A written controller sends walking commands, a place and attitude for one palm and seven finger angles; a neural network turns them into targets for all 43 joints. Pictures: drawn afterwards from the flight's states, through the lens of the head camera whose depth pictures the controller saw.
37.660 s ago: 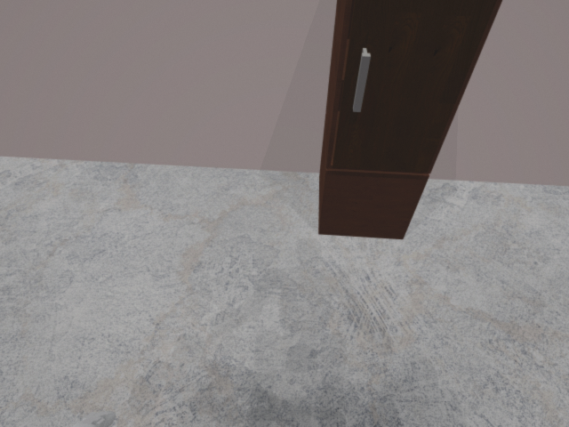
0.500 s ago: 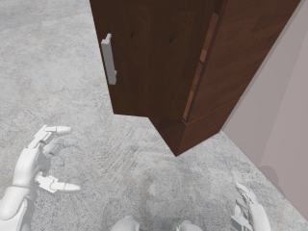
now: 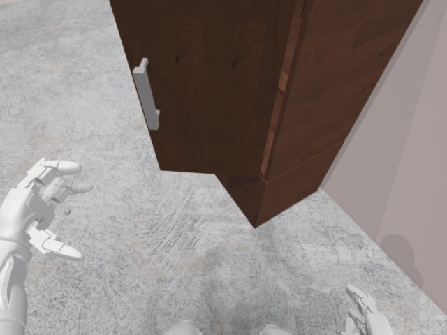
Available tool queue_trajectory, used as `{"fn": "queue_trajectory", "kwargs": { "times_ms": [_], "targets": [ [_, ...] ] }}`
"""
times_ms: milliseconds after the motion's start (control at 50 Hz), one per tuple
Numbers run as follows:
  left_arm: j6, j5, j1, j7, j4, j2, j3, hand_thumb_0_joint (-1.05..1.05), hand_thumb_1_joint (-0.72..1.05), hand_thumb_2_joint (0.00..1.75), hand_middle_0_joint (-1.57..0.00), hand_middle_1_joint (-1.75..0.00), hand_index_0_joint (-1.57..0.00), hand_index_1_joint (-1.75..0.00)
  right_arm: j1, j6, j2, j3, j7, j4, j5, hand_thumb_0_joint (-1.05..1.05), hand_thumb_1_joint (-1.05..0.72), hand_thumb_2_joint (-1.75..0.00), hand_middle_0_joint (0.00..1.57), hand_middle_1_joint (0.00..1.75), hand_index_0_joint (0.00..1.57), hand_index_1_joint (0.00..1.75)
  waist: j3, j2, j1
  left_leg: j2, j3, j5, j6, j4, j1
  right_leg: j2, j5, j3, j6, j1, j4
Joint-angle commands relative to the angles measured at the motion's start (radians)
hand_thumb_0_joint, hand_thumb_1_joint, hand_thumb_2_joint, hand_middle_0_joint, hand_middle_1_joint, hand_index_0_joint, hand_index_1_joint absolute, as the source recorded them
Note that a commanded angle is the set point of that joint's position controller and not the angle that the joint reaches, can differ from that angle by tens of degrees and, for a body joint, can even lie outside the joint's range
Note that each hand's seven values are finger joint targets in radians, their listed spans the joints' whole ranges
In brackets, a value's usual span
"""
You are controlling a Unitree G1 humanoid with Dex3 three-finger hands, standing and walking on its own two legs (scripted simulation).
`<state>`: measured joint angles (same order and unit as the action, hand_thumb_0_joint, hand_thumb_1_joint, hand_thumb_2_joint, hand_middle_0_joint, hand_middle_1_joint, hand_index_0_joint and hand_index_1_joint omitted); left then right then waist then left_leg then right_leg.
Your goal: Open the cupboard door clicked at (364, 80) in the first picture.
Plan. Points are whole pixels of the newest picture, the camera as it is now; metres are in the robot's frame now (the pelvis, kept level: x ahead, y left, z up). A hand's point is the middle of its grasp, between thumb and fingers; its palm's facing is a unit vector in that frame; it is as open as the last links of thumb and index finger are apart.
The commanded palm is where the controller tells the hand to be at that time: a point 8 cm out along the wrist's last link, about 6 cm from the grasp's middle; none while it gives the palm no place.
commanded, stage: raise the hand with hooked fingers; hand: left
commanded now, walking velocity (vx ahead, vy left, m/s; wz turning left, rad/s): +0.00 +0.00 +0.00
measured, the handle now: (149, 95) +0.61 +0.21 +0.05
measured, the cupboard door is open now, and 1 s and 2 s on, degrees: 54 54 54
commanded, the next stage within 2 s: move the hooked fingers beside the handle in 0.38 s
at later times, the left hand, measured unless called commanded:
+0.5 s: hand (72, 215) +0.28 +0.26 +0.07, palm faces +0.00 -1.00 -0.03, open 14.0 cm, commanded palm +0.27 +0.31 +0.07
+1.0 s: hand (90, 171) +0.38 +0.27 +0.07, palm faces -0.03 -1.00 -0.01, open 14.0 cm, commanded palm +0.36 +0.33 +0.06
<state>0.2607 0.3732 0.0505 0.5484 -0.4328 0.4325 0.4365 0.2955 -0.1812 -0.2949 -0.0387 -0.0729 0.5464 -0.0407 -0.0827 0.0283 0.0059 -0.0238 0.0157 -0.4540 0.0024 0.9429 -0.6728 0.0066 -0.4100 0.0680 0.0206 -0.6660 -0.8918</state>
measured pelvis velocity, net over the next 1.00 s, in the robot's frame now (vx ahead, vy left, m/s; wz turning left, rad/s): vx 0.00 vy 0.01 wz -0.02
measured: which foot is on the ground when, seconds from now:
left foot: down 0.00-1.00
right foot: down 0.00-1.00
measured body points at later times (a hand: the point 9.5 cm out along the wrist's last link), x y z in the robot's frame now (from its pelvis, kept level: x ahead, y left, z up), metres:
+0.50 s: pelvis +0.00 +0.00 +0.00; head +0.05 +0.00 +0.45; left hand +0.28 +0.32 +0.08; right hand +0.16 -0.25 -0.08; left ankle +0.01 +0.12 -0.69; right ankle +0.02 -0.11 -0.69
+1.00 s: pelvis +0.00 +0.01 -0.01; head +0.07 +0.01 +0.44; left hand +0.37 +0.32 +0.07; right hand +0.09 -0.26 -0.10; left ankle +0.01 +0.12 -0.69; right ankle +0.02 -0.11 -0.69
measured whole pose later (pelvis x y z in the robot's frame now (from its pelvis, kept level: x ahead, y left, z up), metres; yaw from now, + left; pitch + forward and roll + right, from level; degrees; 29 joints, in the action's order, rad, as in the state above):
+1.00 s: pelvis +0.00 +0.01 -0.01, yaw -1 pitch +14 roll -2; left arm 0.31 0.29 0.41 0.54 -0.80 0.50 0.47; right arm 0.34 -0.10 -0.29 -0.04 -0.06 0.57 -0.04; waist -0.09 0.01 0.05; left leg -0.03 -0.01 -0.46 0.01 0.98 -0.76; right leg 0.01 -0.40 0.04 0.01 -0.77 -0.92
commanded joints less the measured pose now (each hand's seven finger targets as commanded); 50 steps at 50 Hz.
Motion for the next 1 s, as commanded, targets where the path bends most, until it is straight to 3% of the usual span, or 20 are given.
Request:
{"fn": "queue_trajectory", "kwargs": {
  "times_ms": [0,60,120,180,200,220,280,300,460,500,540,600,680,740,860,920,940,980],
  "targets": [
    [0.067,0.022,0.136,0.001,0.183,0.242,0.092,0.00,-0.50,0.30,-0.30,-1.20,-0.30,-1.20,-0.022,-0.055,-0.133,0.065,-0.007,-0.148,-0.004,0.00,-0.90,-0.90,0.20,0.30,0.20,0.30,-0.257,0.028,-0.009,0.035,-0.001,0.289,0.021,-0.137,0.091,0.016,0.242,-0.046,0.004,0.190,0.122],
    [0.077,0.023,0.156,-0.010,0.178,0.250,0.105,0.00,-0.50,0.30,-0.30,-1.20,-0.30,-1.20,-0.023,-0.048,-0.130,0.062,-0.007,-0.150,-0.003,0.00,-0.90,-0.90,0.20,0.30,0.20,0.30,-0.239,0.020,-0.007,0.035,-0.003,0.261,0.021,-0.139,0.077,0.016,0.212,-0.054,0.004,0.188,0.126],
    [0.102,0.024,0.183,-0.023,0.225,0.269,0.116,0.00,-0.50,0.30,-0.30,-1.20,-0.30,-1.20,-0.027,-0.049,-0.129,0.063,-0.008,-0.152,0.000,0.00,-0.90,-0.90,0.20,0.30,0.20,0.30,-0.267,0.038,-0.012,0.035,-0.004,0.270,0.022,-0.134,0.085,0.016,0.219,-0.066,0.006,0.214,0.123],
    [0.110,0.017,0.171,-0.024,0.211,0.247,0.099,0.00,-0.50,0.30,-0.30,-1.20,-0.30,-1.20,-0.026,-0.047,-0.122,0.064,-0.010,-0.146,-0.003,0.00,-0.90,-0.90,0.20,0.30,0.20,0.30,-0.259,0.047,-0.003,0.034,-0.008,0.254,0.022,-0.140,0.091,0.013,0.209,-0.065,0.000,0.200,0.131],
    [0.110,0.013,0.172,-0.025,0.203,0.244,0.093,0.00,-0.50,0.30,-0.30,-1.20,-0.30,-1.20,-0.029,-0.048,-0.122,0.063,-0.012,-0.143,-0.005,0.00,-0.90,-0.90,0.20,0.30,0.20,0.30,-0.243,0.058,-0.001,0.035,-0.010,0.238,0.023,-0.141,0.087,0.012,0.190,-0.071,0.000,0.190,0.140],
    [0.105,0.018,0.179,-0.021,0.189,0.250,0.095,0.00,-0.50,0.30,-0.30,-1.20,-0.30,-1.20,-0.024,-0.045,-0.127,0.059,-0.013,-0.145,-0.002,0.00,-0.90,-0.90,0.20,0.30,0.20,0.30,-0.229,0.033,0.002,0.033,-0.007,0.238,0.024,-0.139,0.077,0.017,0.187,-0.069,0.003,0.191,0.136],
    [0.105,0.018,0.172,-0.016,0.189,0.245,0.096,0.00,-0.50,0.30,-0.30,-1.20,-0.30,-1.20,-0.030,-0.045,-0.123,0.061,-0.015,-0.142,-0.005,0.00,-0.90,-0.90,0.20,0.30,0.20,0.30,-0.255,0.047,-0.001,0.034,-0.007,0.252,0.023,-0.142,0.093,0.013,0.213,-0.067,0.000,0.201,0.134],
    [0.102,0.018,0.171,-0.016,0.183,0.251,0.103,0.00,-0.50,0.30,-0.30,-1.20,-0.30,-1.20,-0.028,-0.045,-0.125,0.060,-0.015,-0.143,-0.004,0.00,-0.90,-0.90,0.20,0.30,0.20,0.30,-0.261,0.024,-0.004,0.034,-0.005,0.253,0.024,-0.143,0.085,0.012,0.213,-0.066,-0.001,0.209,0.134],
    [0.098,0.021,0.191,0.000,0.153,0.237,0.085,0.00,-0.50,0.30,-0.30,-1.20,-0.30,-1.20,-0.034,-0.044,-0.125,0.056,-0.017,-0.142,-0.005,0.00,-0.90,-0.90,0.20,0.30,0.20,0.30,-0.234,0.030,0.001,0.034,-0.002,0.234,0.021,-0.141,0.082,0.015,0.193,-0.062,0.002,0.180,0.132],
    [0.097,0.010,0.298,-0.004,0.134,0.228,0.058,0.00,-0.50,0.30,-0.30,-1.20,-0.30,-1.20,-0.033,-0.044,-0.127,0.054,-0.023,-0.129,-0.006,0.00,-0.90,-0.90,0.20,0.30,0.20,0.30,-0.208,0.031,0.025,0.032,0.001,0.193,0.021,-0.140,0.072,0.014,0.148,-0.062,-0.002,0.139,0.137],
    [0.100,0.000,0.415,-0.007,0.099,0.255,0.059,0.00,-0.50,0.30,-0.30,-1.20,-0.30,-1.20,-0.027,-0.041,-0.134,0.052,-0.031,-0.114,-0.006,0.00,-0.90,-0.90,0.20,0.30,0.20,0.30,-0.206,0.021,0.039,0.029,0.010,0.161,0.021,-0.134,0.062,0.016,0.104,-0.069,0.001,0.117,0.135],
    [0.107,-0.019,0.451,-0.009,0.054,0.272,0.060,0.00,-0.50,0.30,-0.30,-1.20,-0.30,-1.20,-0.014,-0.041,-0.133,0.052,-0.033,-0.104,-0.004,0.00,-0.90,-0.90,0.20,0.30,0.20,0.30,-0.262,0.044,0.031,0.031,0.009,0.180,0.021,-0.133,0.079,0.011,0.127,-0.067,0.002,0.135,0.124],
    [0.104,-0.042,0.550,-0.008,-0.023,0.299,0.053,0.00,-0.50,0.30,-0.30,-1.20,-0.30,-1.20,0.002,-0.027,-0.137,0.050,-0.032,-0.090,-0.003,0.00,-0.90,-0.90,0.20,0.30,0.20,0.30,-0.273,0.066,0.038,0.026,0.015,0.201,0.018,-0.127,0.081,0.016,0.154,-0.055,0.007,0.108,0.103],
    [0.098,-0.045,0.546,-0.008,-0.091,0.338,0.093,0.00,-0.50,0.30,-0.30,-1.20,-0.30,-1.20,0.020,-0.013,-0.142,0.054,-0.025,-0.091,-0.001,0.00,-0.90,-0.90,0.20,0.30,0.20,0.30,-0.310,0.052,0.020,0.025,0.013,0.244,0.016,-0.119,0.071,0.017,0.201,-0.054,0.009,0.134,0.088],
    [0.109,-0.057,0.586,-0.012,-0.120,0.342,0.092,0.00,-0.50,0.30,-0.30,-1.20,-0.30,-1.20,0.056,0.019,-0.147,0.063,-0.005,-0.101,0.002,0.00,-0.90,-0.90,0.20,0.30,0.20,0.30,-0.373,0.059,0.020,0.021,0.008,0.324,0.015,-0.108,0.085,0.023,0.282,-0.047,0.007,0.141,0.063],
    [0.109,-0.057,0.622,-0.013,-0.186,0.366,0.105,0.00,-0.50,0.30,-0.30,-1.20,-0.30,-1.20,0.067,0.038,-0.155,0.061,-0.001,-0.095,0.003,0.00,-0.90,-0.90,0.20,0.30,0.20,0.30,-0.320,0.042,0.031,0.022,0.001,0.281,0.018,-0.101,0.030,0.028,0.252,-0.052,0.010,0.123,0.066],
    [0.109,-0.062,0.657,-0.013,-0.218,0.384,0.116,0.00,-0.50,0.30,-0.30,-1.20,-0.30,-1.20,0.072,0.046,-0.158,0.062,-0.002,-0.089,0.003,0.00,-0.90,-0.90,0.20,0.30,0.20,0.30,-0.307,0.010,0.042,0.019,-0.002,0.250,0.020,-0.100,0.008,0.026,0.230,-0.059,0.003,0.116,0.073],
    [0.120,-0.080,0.703,-0.015,-0.256,0.412,0.125,0.00,-0.50,0.30,-0.30,-1.20,-0.30,-1.20,0.085,0.056,-0.162,0.063,-0.003,-0.082,0.004,0.00,-0.90,-0.90,0.20,0.30,0.20,0.30,-0.317,0.029,0.044,0.021,-0.002,0.235,0.023,-0.096,-0.007,0.023,0.213,-0.062,0.004,0.109,0.068]
  ]
}}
